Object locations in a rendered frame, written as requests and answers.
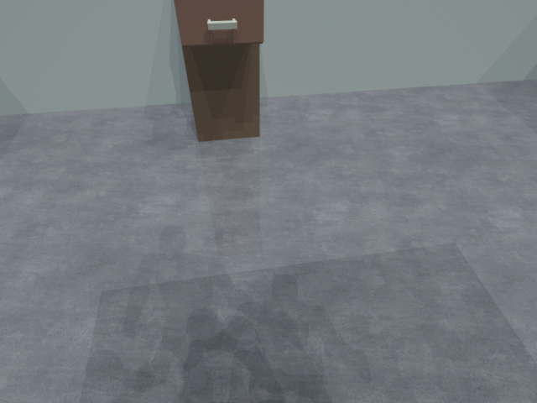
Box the handle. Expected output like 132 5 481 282
207 18 237 30

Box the drawer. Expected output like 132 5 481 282
174 0 264 47

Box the cabinet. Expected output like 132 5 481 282
175 10 260 142

